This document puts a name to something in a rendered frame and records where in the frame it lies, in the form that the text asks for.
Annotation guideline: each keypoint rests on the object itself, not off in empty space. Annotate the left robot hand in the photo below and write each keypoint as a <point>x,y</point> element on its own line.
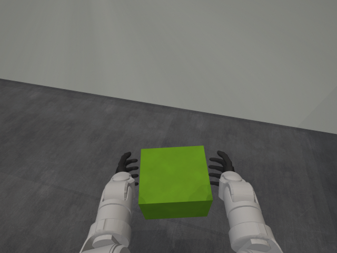
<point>123,163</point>

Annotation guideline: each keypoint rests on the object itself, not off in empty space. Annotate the right robot hand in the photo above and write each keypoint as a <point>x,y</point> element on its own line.
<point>225,162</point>

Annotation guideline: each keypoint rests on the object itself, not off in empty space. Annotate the robot right forearm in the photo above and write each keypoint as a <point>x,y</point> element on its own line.
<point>247,226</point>

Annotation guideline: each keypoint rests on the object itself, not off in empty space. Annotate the robot left forearm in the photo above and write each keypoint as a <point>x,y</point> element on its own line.
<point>112,224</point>

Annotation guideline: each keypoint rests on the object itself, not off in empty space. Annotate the carton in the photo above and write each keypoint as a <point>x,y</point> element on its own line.
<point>174,183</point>

